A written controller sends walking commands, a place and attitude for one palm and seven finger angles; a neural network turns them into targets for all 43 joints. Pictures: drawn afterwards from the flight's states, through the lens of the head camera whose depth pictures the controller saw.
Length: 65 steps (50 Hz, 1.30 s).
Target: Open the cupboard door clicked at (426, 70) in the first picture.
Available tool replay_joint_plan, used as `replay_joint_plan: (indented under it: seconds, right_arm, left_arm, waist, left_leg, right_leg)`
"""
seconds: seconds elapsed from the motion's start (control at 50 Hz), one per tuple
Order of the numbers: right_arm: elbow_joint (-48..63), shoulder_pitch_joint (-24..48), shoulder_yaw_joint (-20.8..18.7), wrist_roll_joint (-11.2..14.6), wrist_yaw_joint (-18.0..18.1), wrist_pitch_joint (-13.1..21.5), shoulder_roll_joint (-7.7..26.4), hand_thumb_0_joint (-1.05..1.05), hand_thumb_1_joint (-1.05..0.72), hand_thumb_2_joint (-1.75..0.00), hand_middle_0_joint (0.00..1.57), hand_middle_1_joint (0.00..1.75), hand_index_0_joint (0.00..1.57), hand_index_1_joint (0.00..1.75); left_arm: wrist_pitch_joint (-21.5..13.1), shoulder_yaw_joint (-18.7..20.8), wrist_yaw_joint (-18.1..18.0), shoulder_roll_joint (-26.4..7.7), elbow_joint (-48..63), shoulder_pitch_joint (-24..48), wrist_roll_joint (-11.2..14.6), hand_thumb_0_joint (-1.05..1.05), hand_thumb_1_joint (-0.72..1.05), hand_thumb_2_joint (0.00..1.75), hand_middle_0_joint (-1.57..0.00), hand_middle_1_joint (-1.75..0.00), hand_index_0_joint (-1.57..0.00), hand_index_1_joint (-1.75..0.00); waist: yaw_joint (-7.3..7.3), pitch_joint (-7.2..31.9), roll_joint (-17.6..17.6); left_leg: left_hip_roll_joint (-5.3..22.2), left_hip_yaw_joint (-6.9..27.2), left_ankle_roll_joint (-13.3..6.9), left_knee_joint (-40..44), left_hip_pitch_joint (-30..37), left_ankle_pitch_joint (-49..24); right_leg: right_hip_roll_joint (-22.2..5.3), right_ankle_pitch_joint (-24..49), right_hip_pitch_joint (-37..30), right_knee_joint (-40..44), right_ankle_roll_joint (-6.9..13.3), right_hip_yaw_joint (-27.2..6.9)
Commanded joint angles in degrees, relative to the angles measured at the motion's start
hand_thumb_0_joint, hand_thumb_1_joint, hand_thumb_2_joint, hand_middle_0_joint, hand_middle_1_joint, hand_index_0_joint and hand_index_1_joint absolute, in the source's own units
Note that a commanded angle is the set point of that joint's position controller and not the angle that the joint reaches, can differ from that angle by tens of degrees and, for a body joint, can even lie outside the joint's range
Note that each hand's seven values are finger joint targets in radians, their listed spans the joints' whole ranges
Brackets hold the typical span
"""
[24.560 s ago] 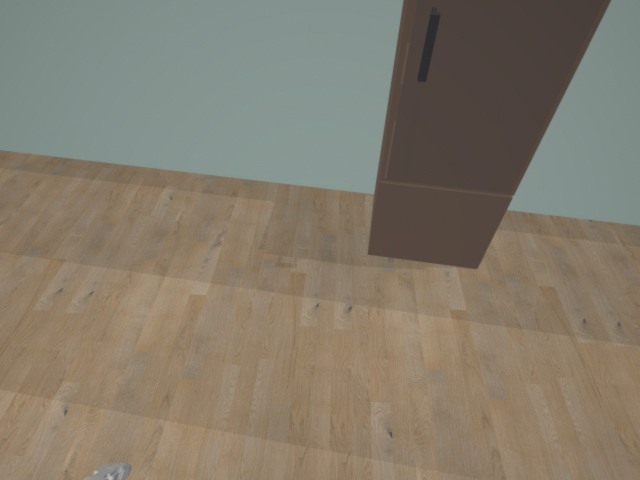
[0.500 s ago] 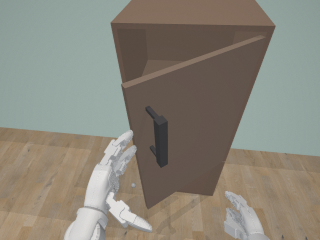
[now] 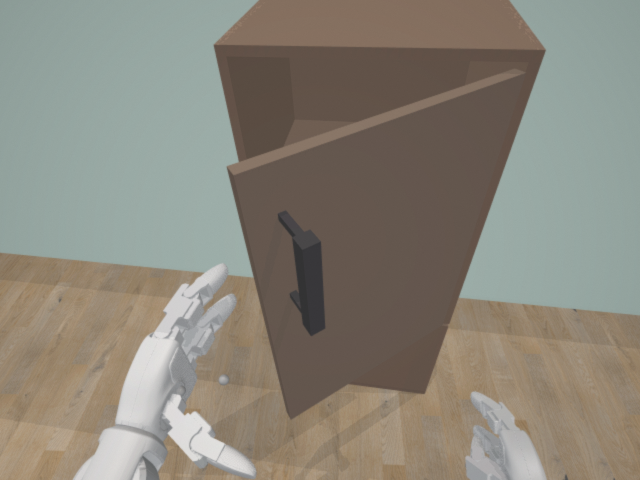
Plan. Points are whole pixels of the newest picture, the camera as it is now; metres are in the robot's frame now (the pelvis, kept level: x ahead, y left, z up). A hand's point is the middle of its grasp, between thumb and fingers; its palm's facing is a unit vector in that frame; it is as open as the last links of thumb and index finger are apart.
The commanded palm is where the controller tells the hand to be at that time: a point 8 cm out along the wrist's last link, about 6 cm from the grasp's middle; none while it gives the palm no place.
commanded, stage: draw the hand back to the body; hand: left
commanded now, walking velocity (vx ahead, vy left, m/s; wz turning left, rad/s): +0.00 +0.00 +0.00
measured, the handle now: (301, 275) +0.32 +0.04 +0.13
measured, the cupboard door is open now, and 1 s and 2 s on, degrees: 40 40 40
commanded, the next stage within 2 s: step back with the hand held close in 1.44 s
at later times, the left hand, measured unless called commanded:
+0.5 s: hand (134, 371) +0.19 +0.19 +0.14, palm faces +0.11 -0.97 -0.21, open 15.5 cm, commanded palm +0.16 +0.24 +0.17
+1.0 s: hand (57, 319) +0.23 +0.27 +0.17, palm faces +0.34 -0.85 -0.40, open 9.8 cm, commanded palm +0.18 +0.32 +0.20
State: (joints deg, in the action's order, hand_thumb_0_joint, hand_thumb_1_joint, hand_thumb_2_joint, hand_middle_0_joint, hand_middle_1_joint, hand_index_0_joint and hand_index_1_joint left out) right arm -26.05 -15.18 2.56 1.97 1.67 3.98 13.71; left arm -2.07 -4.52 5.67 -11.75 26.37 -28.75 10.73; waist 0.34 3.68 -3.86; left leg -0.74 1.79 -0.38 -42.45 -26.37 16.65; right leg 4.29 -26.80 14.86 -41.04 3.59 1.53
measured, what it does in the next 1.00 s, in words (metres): stands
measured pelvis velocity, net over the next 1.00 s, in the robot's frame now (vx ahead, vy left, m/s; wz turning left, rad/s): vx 0.03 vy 0.03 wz -0.04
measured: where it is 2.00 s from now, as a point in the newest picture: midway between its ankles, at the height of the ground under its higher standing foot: outside the picture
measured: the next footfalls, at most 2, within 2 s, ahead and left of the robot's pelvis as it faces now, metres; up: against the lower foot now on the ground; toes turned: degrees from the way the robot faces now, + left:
none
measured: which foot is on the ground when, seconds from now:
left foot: down 0.00-1.00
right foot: down 0.00-1.00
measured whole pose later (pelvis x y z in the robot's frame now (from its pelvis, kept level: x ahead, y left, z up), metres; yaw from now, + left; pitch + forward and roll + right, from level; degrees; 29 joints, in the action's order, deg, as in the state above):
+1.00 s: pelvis +0.03 +0.03 +0.03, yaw -2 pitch -2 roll +0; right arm -34.1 -11.3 1.5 0.8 4.3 3.0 13.2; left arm -3.7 16.2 -6.7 -20.8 25.3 -29.7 4.2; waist 3.2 -0.1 -2.0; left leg -2.2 -1.7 -2.9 -26.3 -13.3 11.6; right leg 1.9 -18.7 1.5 -21.9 0.9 -2.5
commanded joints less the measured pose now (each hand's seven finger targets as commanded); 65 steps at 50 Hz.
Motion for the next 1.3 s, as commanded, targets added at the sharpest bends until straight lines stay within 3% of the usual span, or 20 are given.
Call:
replay_joint_plan:
  seconds: [0.0,0.14,0.28,0.32,0.34,0.36,0.38,0.4,0.52,0.56,0.62,0.64,0.74,0.88,0.92,0.94,1.02,1.04,1.12,1.28]
  right_arm:
    - [10.1,8.6,-2.1,0.6,0.6,3.9,4.8,0.00,-0.90,-0.90,0.20,0.30,0.20,0.30]
    - [9.5,8.5,-2.1,1.5,1.5,5.4,5.7,0.00,-0.90,-0.90,0.20,0.30,0.20,0.30]
    - [9.0,8.2,-2.4,1.9,1.5,6.6,6.0,0.00,-0.90,-0.90,0.20,0.30,0.20,0.30]
    - [8.6,8.6,-2.7,2.0,1.8,6.7,6.4,0.00,-0.90,-0.90,0.20,0.30,0.20,0.30]
    - [9.0,8.7,-2.6,1.9,1.9,6.7,6.3,0.00,-0.90,-0.90,0.20,0.30,0.20,0.30]
    - [9.3,10.2,-1.8,1.0,3.6,6.1,4.5,0.00,-0.90,-0.90,0.20,0.30,0.20,0.30]
    - [8.2,9.2,-1.7,0.3,4.3,5.6,4.2,0.00,-0.90,-0.90,0.20,0.30,0.20,0.30]
    - [8.1,8.8,-1.7,0.2,4.3,5.2,4.2,0.00,-0.90,-0.90,0.20,0.30,0.20,0.30]
    - [5.4,10.4,-1.6,-0.9,4.4,4.1,4.6,0.00,-0.90,-0.90,0.20,0.30,0.20,0.30]
    - [5.0,10.7,-1.5,-1.1,4.2,4.1,4.3,0.00,-0.90,-0.90,0.20,0.30,0.20,0.30]
    - [3.7,11.1,-1.8,-1.3,4.1,4.2,4.7,0.00,-0.90,-0.90,0.20,0.30,0.20,0.30]
    - [3.6,11.1,-1.8,-1.4,4.0,4.1,4.6,0.00,-0.90,-0.90,0.20,0.30,0.20,0.30]
    - [2.6,11.4,-2.5,-1.3,3.5,3.3,5.1,0.00,-0.90,-0.90,0.20,0.30,0.20,0.30]
    - [1.5,11.1,-3.1,-1.0,3.0,2.3,5.5,0.00,-0.90,-0.90,0.20,0.30,0.20,0.30]
    - [1.2,11.1,-3.3,-1.0,2.9,2.4,5.8,0.00,-0.90,-0.90,0.20,0.30,0.20,0.30]
    - [1.2,10.9,-3.3,-1.0,2.9,2.3,5.5,0.00,-0.90,-0.90,0.20,0.30,0.20,0.30]
    - [0.6,10.6,-3.7,-0.8,2.8,2.2,5.9,0.00,-0.90,-0.90,0.20,0.30,0.20,0.30]
    - [0.6,10.7,-3.8,-0.8,2.8,1.9,5.8,0.00,-0.90,-0.90,0.20,0.30,0.20,0.30]
    - [0.8,10.6,-4.2,-0.7,2.3,1.7,6.5,0.00,-0.90,-0.90,0.20,0.30,0.20,0.30]
    - [0.6,11.2,-4.2,-0.9,2.5,1.8,5.8,0.00,-0.90,-0.90,0.20,0.30,0.20,0.30]
  left_arm:
    - [-3.4,9.9,1.4,-6.2,11.5,2.1,2.6,0.00,-0.50,0.30,-0.15,-0.30,-0.15,-0.30]
    - [-2.2,14.3,7.9,-8.3,14.2,0.9,7.4,0.00,-0.50,0.30,-0.15,-0.30,-0.15,-0.30]
    - [-2.3,15.7,9.8,-9.1,14.7,0.5,8.3,0.00,-0.43,0.33,-0.15,-0.30,-0.15,-0.30]
    - [-1.7,18.1,9.5,-11.4,14.2,1.9,8.4,0.00,-0.36,0.36,-0.16,-0.30,-0.16,-0.30]
    - [-1.6,18.4,9.6,-11.2,14.9,2.2,8.6,0.00,-0.32,0.37,-0.16,-0.30,-0.16,-0.30]
    - [-3.9,16.5,1.1,-14.2,19.9,4.0,0.1,0.00,-0.29,0.39,-0.16,-0.30,-0.16,-0.30]
    - [-3.6,15.1,-2.5,-10.3,15.6,0.1,-0.6,0.00,-0.26,0.40,-0.16,-0.30,-0.16,-0.30]
    - [-3.1,14.2,-4.1,-8.8,14.4,-1.8,-0.9,0.00,-0.22,0.42,-0.16,-0.30,-0.16,-0.30]
    - [-4.8,16.9,-10.4,-13.4,16.3,1.1,-5.7,0.00,-0.01,0.51,-0.17,-0.30,-0.17,-0.30]
    - [-5.3,17.0,-11.4,-12.9,16.8,1.7,-6.1,0.00,0.06,0.54,-0.17,-0.30,-0.17,-0.30]
    - [-5.6,19.3,-12.4,-14.8,15.4,1.5,-6.7,0.00,0.17,0.58,-0.17,-0.30,-0.17,-0.30]
    - [-5.6,18.9,-12.5,-13.6,15.3,0.6,-6.5,0.00,0.20,0.60,-0.18,-0.30,-0.18,-0.30]
    - [-5.8,21.9,-12.8,-14.7,12.9,-0.8,-6.6,0.00,0.37,0.68,-0.18,-0.30,-0.18,-0.30]
    - [-6.0,26.2,-13.2,-17.4,12.2,2.1,-6.7,0.00,0.62,0.78,-0.19,-0.30,-0.19,-0.30]
    - [-6.1,28.6,-13.5,-19.6,12.0,3.0,-6.7,0.00,0.69,0.81,-0.19,-0.30,-0.19,-0.30]
    - [-6.1,28.4,-13.4,-18.9,12.0,2.9,-6.6,0.00,0.73,0.82,-0.19,-0.30,-0.19,-0.30]
    - [-6.0,31.9,-13.6,-21.3,9.9,3.5,-6.2,0.00,0.87,0.88,-0.20,-0.30,-0.20,-0.30]
    - [-5.9,31.8,-13.5,-20.6,9.0,3.2,-5.9,0.00,0.90,0.90,-0.20,-0.30,-0.20,-0.30]
    - [-5.5,28.6,-12.7,-17.8,7.7,3.0,-6.0,0.00,0.90,0.90,-0.20,-0.30,-0.20,-0.30]
    - [-5.9,30.7,-13.0,-20.5,9.9,3.8,-6.1,0.00,0.90,0.90,-0.20,-0.30,-0.20,-0.30]
  waist:
    - [1.07,3.2,6.8]
    - [1.25,5.7,6.2]
    - [1.59,4.0,2.4]
    - [1.69,3.3,4.3]
    - [1.87,4.7,4.2]
    - [3.43,0.1,4.9]
    - [2.04,-2.4,5.2]
    - [1.90,-2.8,5.8]
    - [2.28,-0.6,-0.6]
    - [2.18,0.3,-1.9]
    - [2.52,1.3,0.1]
    - [2.38,1.3,0.3]
    - [2.76,1.5,3.5]
    - [2.79,1.0,-0.9]
    - [3.11,1.4,-1.7]
    - [2.97,1.4,-2.0]
    - [3.20,2.0,-1.0]
    - [2.98,1.6,-0.7]
    - [2.55,1.5,-0.3]
    - [3.01,3.0,1.2]
  left_leg:
    - [0.0,-0.5,-2.0,2.7,11.3,-5.9]
    - [-0.5,-0.4,-2.4,2.0,13.0,-11.9]
    - [0.1,0.2,-2.5,4.7,15.1,-12.7]
    - [0.4,0.5,-2.5,4.7,15.0,-11.2]
    - [0.2,0.5,-2.5,5.3,15.4,-11.2]
    - [0.5,0.0,-2.0,6.8,15.8,-9.2]
    - [0.7,-0.3,-1.6,7.3,16.5,-6.8]
    - [0.7,0.0,-1.5,7.8,16.5,-5.6]
    - [1.5,-0.3,-1.4,12.1,21.5,-6.9]
    - [1.7,0.1,-1.2,13.9,22.8,-7.1]
    - [2.2,0.3,-1.3,15.3,24.6,-8.9]
    - [2.3,0.4,-1.2,16.1,24.8,-9.7]
    - [3.0,0.4,-1.1,18.0,25.3,-12.5]
    - [3.3,0.5,-0.5,19.4,26.1,-15.2]
    - [3.4,0.3,-0.5,19.4,26.1,-15.7]
    - [3.3,0.4,-0.4,19.5,26.3,-16.7]
    - [3.3,-0.1,-0.5,19.2,26.5,-17.6]
    - [3.1,-0.4,-0.6,19.0,26.5,-17.7]
    - [3.3,-0.6,-0.8,19.1,27.4,-19.0]
    - [2.2,-1.8,-1.3,18.4,27.4,-19.4]
  right_leg:
    - [-4.4,18.8,9.0,12.2,-4.3,-4.3]
    - [-5.5,37.2,5.6,11.1,-7.7,-4.7]
    - [-3.0,28.1,8.6,9.4,-4.9,-0.1]
    - [-3.0,25.3,9.3,10.5,-4.7,-0.5]
    - [-2.8,24.6,8.6,10.2,-4.3,-0.1]
    - [-3.2,20.3,10.3,16.0,-3.1,-3.5]
    - [-3.8,16.7,11.2,18.2,-2.8,-3.7]
    - [-4.1,15.1,11.1,18.7,-2.8,-3.5]
    - [-4.0,13.8,6.2,20.8,-2.1,-2.8]
    - [-3.8,13.3,4.6,21.1,-2.0,-2.3]
    - [-3.5,14.6,2.6,21.8,-2.0,-2.1]
    - [-3.6,15.6,1.8,21.5,-2.0,-1.8]
    - [-3.3,17.8,-0.6,21.8,-2.2,-1.5]
    - [-3.1,19.2,-2.0,22.6,-2.2,-1.4]
    - [-3.1,19.8,-2.8,23.0,-2.1,-1.5]
    - [-3.1,20.2,-3.0,22.8,-2.1,-1.5]
    - [-3.0,21.5,-3.6,23.5,-2.1,-1.4]
    - [-3.1,22.2,-3.2,23.7,-2.3,-1.7]
    - [-3.1,22.8,-3.0,23.8,-2.6,-1.5]
    - [-3.4,26.3,-4.0,24.3,-2.7,-2.2]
